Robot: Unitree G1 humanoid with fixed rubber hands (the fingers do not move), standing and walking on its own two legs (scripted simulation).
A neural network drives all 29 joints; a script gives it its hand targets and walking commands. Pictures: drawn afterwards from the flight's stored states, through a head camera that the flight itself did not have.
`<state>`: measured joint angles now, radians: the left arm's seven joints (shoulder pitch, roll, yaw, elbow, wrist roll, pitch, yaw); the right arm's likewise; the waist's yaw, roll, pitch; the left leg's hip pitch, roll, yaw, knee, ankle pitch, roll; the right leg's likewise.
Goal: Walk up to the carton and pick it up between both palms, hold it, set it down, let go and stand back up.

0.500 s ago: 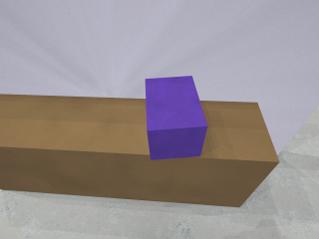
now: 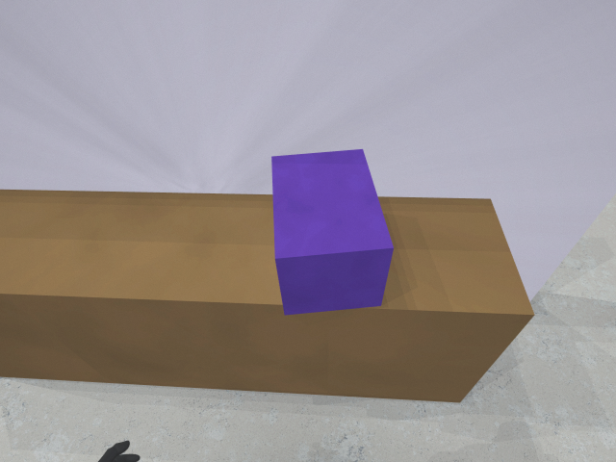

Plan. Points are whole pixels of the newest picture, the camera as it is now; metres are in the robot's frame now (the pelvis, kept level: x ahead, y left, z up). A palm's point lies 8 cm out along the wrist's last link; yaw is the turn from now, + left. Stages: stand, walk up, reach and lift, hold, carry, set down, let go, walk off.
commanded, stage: walk up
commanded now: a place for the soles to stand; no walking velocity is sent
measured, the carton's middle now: (324, 229) +0.60 +0.02 -0.12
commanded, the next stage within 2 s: none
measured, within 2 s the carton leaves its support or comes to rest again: neither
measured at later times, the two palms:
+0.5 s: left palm out of the picture +0.03 +0.37 -0.13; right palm out of the picture +0.16 -0.30 -0.09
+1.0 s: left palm (137, 383) +0.27 +0.32 -0.12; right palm (575, 424) +0.22 -0.34 -0.12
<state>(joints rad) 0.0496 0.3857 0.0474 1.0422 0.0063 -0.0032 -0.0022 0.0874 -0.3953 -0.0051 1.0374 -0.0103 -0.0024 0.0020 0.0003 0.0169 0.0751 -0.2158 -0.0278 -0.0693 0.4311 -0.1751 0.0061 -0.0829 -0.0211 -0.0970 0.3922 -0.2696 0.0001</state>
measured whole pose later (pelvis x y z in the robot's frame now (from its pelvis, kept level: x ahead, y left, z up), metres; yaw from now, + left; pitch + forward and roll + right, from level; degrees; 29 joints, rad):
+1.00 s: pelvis +0.17 +0.00 -0.03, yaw -3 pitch -2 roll +0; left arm 0.22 0.41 0.09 0.80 0.02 0.01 -0.04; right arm 0.27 -0.46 -0.05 0.78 0.01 -0.02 -0.03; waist -0.01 0.01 0.16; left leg -0.33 0.09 0.02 0.95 -0.52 -0.01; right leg -0.39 -0.02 0.01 0.72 -0.30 0.02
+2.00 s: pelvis +0.15 -0.02 +0.00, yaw -1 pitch -2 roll +0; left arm 0.10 0.42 0.03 1.01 0.00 -0.02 -0.02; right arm 0.18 -0.41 -0.01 1.00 -0.01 -0.01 0.02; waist -0.01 0.00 0.08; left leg -0.25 0.01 -0.05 0.46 -0.17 -0.03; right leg -0.20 -0.04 -0.01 0.48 -0.25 0.02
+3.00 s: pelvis +0.08 +0.06 +0.00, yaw -2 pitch -4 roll -1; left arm 0.20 0.43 0.06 0.93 0.01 0.03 -0.01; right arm 0.27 -0.39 -0.06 0.85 -0.03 -0.04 -0.01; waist -0.02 -0.03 0.11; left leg -0.14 -0.01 0.04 0.44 -0.23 0.05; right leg -0.27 0.05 0.10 0.78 -0.45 0.01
